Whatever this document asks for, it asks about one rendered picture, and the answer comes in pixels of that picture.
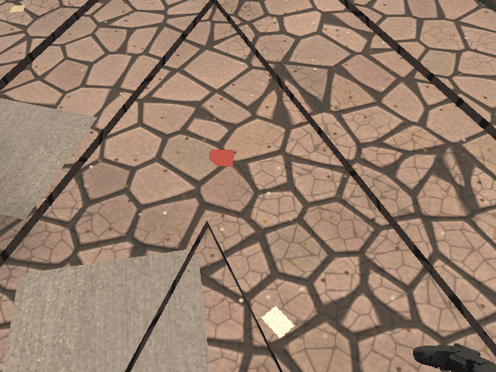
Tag right robot hand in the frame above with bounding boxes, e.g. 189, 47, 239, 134
413, 343, 496, 372

